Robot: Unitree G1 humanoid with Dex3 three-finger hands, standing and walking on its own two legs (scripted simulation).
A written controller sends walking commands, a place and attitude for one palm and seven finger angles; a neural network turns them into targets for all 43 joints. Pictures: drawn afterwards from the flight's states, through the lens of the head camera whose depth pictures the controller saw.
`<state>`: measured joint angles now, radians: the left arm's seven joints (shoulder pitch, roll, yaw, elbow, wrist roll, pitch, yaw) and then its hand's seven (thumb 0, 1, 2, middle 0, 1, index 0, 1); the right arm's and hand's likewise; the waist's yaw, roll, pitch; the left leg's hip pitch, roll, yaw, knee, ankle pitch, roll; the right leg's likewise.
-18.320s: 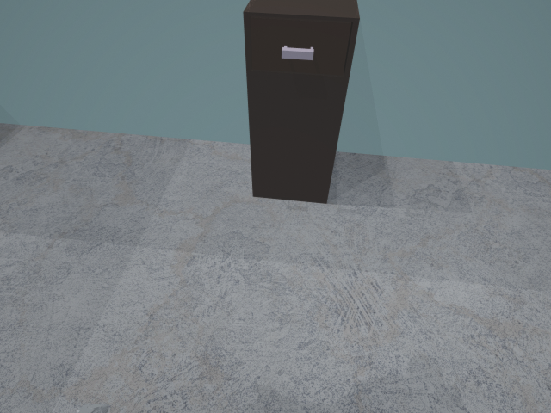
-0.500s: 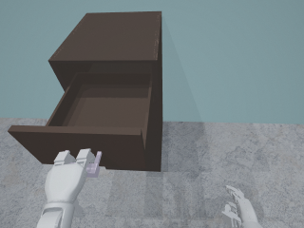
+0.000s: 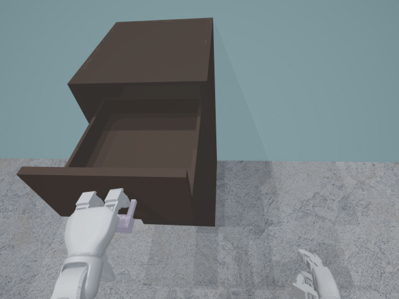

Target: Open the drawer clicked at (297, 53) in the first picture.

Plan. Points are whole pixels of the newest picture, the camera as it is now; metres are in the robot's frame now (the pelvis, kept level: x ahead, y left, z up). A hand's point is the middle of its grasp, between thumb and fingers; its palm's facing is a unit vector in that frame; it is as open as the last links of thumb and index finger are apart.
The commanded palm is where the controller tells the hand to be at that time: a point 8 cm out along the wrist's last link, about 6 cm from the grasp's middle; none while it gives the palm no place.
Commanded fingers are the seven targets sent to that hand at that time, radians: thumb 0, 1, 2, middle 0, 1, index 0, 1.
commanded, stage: lift the hand off the handle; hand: left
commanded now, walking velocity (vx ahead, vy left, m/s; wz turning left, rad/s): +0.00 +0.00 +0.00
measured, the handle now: (109, 212) +0.27 +0.24 +0.02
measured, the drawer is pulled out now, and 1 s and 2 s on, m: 0.30 0.30 0.30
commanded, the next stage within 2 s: draw the hand back to the body in 1.08 s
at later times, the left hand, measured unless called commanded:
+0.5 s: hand (88, 215) +0.22 +0.23 +0.10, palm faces +0.12 -0.08 -0.99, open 13.8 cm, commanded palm +0.19 +0.22 +0.16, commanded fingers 0.00 -0.50 0.30 -0.30 -1.20 -0.30 -1.20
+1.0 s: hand (73, 187) +0.23 +0.23 +0.17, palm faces +0.20 -0.07 -0.98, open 13.9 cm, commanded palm +0.19 +0.22 +0.23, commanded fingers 0.00 -0.50 0.30 -0.30 -1.20 -0.30 -1.20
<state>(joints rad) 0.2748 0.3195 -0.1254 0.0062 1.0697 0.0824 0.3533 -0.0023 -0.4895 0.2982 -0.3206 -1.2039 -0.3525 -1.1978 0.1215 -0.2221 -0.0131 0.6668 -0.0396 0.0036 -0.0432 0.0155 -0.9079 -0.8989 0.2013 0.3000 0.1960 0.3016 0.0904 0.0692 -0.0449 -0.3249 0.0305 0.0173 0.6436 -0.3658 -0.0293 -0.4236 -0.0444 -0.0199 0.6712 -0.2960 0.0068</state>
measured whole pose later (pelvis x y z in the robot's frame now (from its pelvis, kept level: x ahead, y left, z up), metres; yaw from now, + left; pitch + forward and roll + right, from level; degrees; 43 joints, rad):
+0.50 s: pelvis +0.01 +0.00 +0.02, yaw +0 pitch -2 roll +0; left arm 0.30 0.40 -0.09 -0.27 0.99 0.12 0.15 0.00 -0.49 0.30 -0.32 -1.20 -0.33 -1.21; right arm 0.06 -0.24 0.02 0.66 -0.02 0.05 -0.02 0.02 -0.91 -0.90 0.20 0.30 0.20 0.30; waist 0.13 0.10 -0.01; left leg -0.13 0.04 0.01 0.46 -0.29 -0.03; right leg -0.23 -0.04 -0.03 0.50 -0.23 0.01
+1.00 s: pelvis +0.00 +0.01 +0.02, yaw +1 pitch -5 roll +0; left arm 0.15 0.48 -0.06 -0.37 0.90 0.15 0.01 0.00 -0.49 0.30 -0.32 -1.20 -0.32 -1.20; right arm 0.05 -0.25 0.05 0.67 0.00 0.07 0.00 0.02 -0.91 -0.90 0.20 0.30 0.19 0.30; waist 0.13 0.13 0.02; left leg -0.05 0.02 0.01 0.36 -0.23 -0.02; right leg -0.14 -0.05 -0.03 0.39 -0.17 0.02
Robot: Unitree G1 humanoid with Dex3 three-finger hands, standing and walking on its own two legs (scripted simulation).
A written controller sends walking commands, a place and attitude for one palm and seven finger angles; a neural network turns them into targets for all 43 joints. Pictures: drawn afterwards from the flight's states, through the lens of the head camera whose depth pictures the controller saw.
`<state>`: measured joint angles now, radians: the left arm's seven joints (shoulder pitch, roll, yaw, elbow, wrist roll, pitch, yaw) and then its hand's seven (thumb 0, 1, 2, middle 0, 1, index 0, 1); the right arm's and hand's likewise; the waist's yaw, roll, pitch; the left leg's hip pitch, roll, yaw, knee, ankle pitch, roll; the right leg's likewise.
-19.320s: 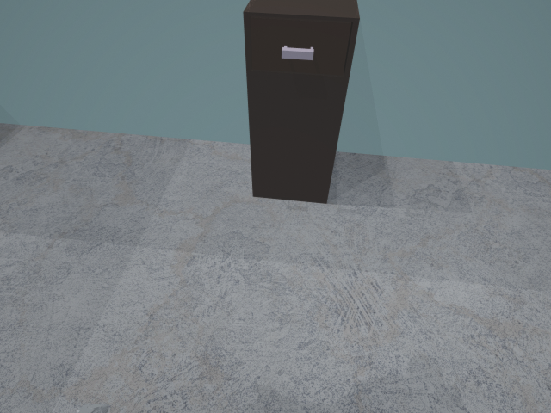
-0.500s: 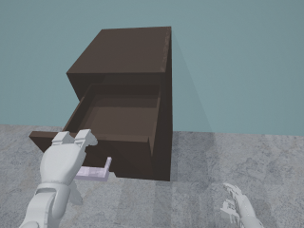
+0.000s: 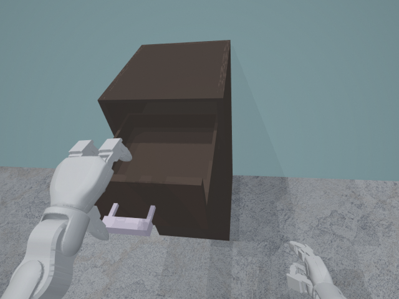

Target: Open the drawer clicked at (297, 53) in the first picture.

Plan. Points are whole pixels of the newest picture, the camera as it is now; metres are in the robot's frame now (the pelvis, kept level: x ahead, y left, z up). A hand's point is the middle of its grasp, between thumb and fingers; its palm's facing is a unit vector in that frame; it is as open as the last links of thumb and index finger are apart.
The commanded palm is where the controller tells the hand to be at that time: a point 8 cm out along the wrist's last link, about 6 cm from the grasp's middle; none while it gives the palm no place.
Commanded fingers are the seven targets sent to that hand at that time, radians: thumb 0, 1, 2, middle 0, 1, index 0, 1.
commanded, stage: lift the hand off the handle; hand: left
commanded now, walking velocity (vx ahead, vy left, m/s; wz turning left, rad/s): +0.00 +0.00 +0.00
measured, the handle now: (130, 217) +0.27 +0.23 +0.00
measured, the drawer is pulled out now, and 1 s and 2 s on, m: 0.30 0.30 0.30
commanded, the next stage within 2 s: draw the hand back to the body in 0.08 s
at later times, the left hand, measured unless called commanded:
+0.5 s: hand (92, 197) +0.23 +0.23 +0.14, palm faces +0.14 -0.05 -0.99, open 13.9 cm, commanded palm +0.18 +0.23 +0.20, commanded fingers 0.00 -0.50 0.30 -0.30 -1.20 -0.30 -1.20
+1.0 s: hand (85, 192) +0.21 +0.22 +0.18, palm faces +0.40 -0.83 -0.39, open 13.4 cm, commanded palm +0.16 +0.26 +0.20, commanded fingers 0.00 -0.08 0.48 -0.27 -0.93 -0.27 -0.93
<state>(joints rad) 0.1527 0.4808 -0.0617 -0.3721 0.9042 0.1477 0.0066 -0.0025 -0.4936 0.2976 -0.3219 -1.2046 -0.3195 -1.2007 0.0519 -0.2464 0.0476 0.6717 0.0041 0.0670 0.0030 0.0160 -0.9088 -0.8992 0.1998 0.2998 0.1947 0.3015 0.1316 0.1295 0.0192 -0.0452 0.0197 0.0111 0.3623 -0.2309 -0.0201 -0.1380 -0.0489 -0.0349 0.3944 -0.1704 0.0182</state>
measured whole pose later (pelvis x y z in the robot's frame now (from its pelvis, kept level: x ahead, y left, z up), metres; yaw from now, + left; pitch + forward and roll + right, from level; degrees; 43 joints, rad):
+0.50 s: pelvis -0.01 -0.01 +0.00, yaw +0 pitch -5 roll +1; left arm 0.19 0.52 0.03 -0.34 0.86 0.11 -0.02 0.00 -0.49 0.30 -0.32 -1.20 -0.32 -1.20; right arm 0.08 -0.27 0.04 0.67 0.01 0.05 0.00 0.02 -0.91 -0.90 0.20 0.30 0.19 0.30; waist 0.12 0.13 0.03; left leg -0.06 0.03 0.01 0.37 -0.23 -0.03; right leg -0.16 -0.03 -0.04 0.41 -0.17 0.01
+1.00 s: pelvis +0.00 +0.00 +0.00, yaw +0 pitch -6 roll -1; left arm 0.37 0.31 0.26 -0.48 0.02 -0.15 0.10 -0.01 -0.36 0.35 -0.31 -1.12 -0.31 -1.12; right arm 0.16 -0.20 0.06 0.63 -0.03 -0.16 -0.08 0.02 -0.91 -0.90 0.20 0.30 0.20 0.30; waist 0.08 0.05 0.07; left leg -0.03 0.05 0.01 0.40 -0.26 -0.03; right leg -0.10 -0.02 -0.04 0.37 -0.17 0.01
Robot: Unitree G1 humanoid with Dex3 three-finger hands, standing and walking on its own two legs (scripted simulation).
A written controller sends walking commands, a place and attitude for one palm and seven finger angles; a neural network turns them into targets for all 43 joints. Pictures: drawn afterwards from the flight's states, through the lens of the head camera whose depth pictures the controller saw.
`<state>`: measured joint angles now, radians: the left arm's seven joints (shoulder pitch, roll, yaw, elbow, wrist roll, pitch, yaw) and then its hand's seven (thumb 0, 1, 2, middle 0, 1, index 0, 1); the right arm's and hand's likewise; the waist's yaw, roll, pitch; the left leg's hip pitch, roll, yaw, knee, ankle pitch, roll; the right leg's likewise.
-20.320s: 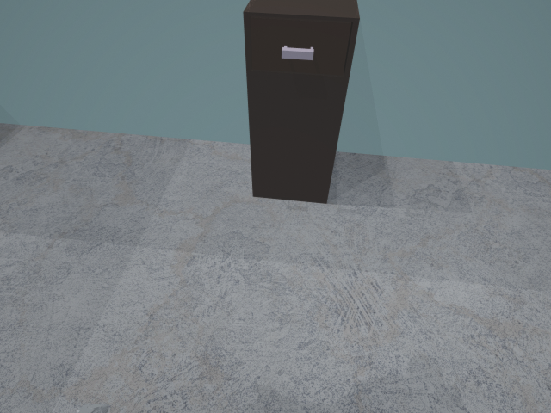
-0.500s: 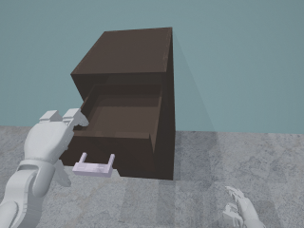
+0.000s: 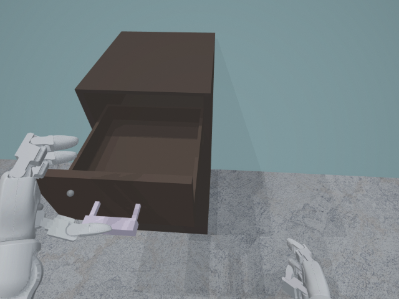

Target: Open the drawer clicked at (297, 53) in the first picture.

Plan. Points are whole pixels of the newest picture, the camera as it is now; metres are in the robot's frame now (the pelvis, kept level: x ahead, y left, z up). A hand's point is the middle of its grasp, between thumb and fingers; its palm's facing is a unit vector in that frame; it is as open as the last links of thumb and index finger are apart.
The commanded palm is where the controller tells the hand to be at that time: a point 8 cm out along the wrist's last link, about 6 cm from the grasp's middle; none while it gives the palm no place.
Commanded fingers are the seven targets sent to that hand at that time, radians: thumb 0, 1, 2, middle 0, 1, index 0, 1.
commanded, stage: draw the hand back to the body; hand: left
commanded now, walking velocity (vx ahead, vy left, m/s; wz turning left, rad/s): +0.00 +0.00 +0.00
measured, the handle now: (113, 216) +0.26 +0.23 +0.00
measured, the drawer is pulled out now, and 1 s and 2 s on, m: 0.30 0.30 0.30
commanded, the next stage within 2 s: step back with the hand held close in 0.78 s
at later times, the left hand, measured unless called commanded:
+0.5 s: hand (51, 191) +0.20 +0.25 +0.18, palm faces +0.44 -0.80 -0.41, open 9.3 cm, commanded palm +0.14 +0.29 +0.19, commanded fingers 0.00 0.80 0.86 -0.21 -0.37 -0.21 -0.37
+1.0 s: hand (53, 198) +0.19 +0.25 +0.18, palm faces +0.43 -0.79 -0.43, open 7.4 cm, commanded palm +0.13 +0.28 +0.19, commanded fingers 0.00 0.90 0.90 -0.20 -0.30 -0.20 -0.30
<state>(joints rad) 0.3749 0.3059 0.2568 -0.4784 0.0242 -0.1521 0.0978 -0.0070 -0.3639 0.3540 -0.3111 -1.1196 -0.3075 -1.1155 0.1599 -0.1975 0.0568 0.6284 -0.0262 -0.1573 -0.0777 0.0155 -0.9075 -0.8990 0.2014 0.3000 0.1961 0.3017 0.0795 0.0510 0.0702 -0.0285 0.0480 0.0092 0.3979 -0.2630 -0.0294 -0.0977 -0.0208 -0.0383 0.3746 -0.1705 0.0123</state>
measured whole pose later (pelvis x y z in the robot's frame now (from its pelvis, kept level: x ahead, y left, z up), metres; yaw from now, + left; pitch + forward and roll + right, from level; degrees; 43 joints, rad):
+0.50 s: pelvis +0.01 +0.01 +0.00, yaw +0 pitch -5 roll -1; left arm 0.45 0.33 0.34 -0.50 -0.02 -0.14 0.09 0.00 0.45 0.71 -0.24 -0.59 -0.24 -0.58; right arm 0.19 -0.21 0.03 0.64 -0.03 -0.16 -0.07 0.02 -0.91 -0.90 0.20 0.30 0.20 0.30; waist 0.08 0.06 0.05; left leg -0.03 0.04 0.02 0.41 -0.29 -0.02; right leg -0.10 -0.03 -0.03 0.38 -0.19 0.02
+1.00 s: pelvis +0.00 +0.00 +0.00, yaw +0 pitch -2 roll -1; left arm 0.49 0.33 0.37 -0.51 -0.02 -0.17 0.10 0.01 0.88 0.89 -0.21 -0.31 -0.21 -0.30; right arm 0.17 -0.23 0.03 0.60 -0.01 -0.12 -0.07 0.02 -0.91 -0.90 0.20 0.30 0.20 0.30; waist 0.04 0.07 0.02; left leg -0.15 0.06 0.00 0.46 -0.28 -0.02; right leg -0.18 -0.01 -0.05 0.37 -0.16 0.01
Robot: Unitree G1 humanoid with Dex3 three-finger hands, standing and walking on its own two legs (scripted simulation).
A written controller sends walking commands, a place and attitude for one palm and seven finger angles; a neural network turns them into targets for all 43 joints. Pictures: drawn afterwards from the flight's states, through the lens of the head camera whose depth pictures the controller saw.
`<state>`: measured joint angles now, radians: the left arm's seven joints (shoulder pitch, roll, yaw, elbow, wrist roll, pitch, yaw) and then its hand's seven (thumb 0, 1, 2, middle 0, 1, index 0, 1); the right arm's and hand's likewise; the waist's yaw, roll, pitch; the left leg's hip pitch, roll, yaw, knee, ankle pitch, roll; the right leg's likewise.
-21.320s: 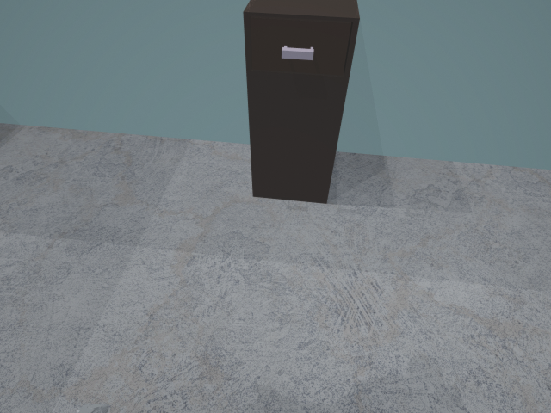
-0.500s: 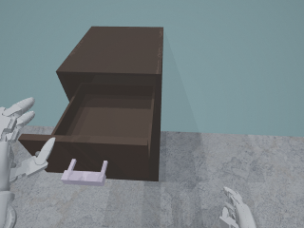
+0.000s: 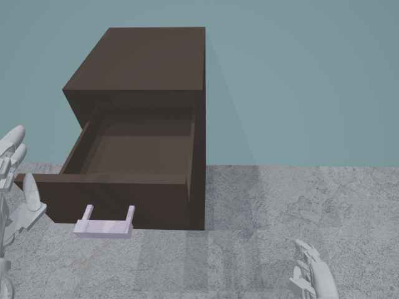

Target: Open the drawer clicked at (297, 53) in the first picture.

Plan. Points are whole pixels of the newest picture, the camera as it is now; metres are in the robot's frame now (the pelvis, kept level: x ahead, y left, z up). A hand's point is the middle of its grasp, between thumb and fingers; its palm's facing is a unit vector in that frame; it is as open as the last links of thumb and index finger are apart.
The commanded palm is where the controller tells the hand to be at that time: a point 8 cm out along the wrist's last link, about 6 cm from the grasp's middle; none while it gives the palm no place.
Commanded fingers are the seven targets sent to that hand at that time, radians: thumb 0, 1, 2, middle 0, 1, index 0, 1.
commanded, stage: step back with the hand held close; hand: left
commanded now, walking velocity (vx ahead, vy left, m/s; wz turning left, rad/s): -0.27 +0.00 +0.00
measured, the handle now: (107, 219) +0.27 +0.23 +0.00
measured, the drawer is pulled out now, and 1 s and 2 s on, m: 0.30 0.30 0.30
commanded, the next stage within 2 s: stop stepping back and stand still in 1.04 s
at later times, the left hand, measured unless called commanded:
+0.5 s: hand (10, 256) +0.13 +0.25 +0.18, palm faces +0.45 -0.76 -0.46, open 7.4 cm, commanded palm +0.06 +0.29 +0.19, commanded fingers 0.00 0.90 0.90 -0.20 -0.30 -0.20 -0.30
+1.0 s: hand out of the picture +0.05 +0.23 +0.18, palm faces +0.42 -0.79 -0.46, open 7.4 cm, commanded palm -0.02 +0.28 +0.19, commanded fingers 0.00 0.90 0.90 -0.20 -0.30 -0.20 -0.30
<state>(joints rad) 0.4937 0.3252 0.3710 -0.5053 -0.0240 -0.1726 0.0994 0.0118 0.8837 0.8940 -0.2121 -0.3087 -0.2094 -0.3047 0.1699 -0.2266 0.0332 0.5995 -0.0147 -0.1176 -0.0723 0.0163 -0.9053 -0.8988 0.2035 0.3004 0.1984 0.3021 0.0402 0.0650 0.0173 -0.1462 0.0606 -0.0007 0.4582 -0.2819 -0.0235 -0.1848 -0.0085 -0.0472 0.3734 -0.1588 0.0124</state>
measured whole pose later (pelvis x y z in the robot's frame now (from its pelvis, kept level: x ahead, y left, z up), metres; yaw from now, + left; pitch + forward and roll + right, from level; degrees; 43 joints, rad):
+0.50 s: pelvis -0.07 +0.01 -0.02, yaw +0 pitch +0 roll +0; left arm 0.57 0.35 0.42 -0.64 0.01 -0.24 0.17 0.01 0.89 0.90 -0.21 -0.31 -0.21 -0.30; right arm 0.23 -0.19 0.01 0.54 -0.03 -0.12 -0.09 0.02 -0.90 -0.90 0.20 0.30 0.20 0.30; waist 0.01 -0.01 0.03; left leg -0.38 0.01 0.02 0.65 -0.28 0.00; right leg -0.44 -0.06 -0.01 0.60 -0.16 0.03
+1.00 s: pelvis -0.14 -0.01 +0.00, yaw +1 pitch +2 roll +2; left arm 0.56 0.38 0.39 -0.60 0.00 -0.23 0.17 0.01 0.89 0.90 -0.21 -0.31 -0.21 -0.30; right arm 0.21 -0.20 0.01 0.63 -0.01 -0.10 -0.07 0.02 -0.91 -0.90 0.20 0.30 0.20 0.30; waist -0.01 -0.06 -0.01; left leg -0.42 -0.02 0.05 0.79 -0.42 -0.02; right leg -0.35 0.00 0.02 0.49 -0.17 -0.04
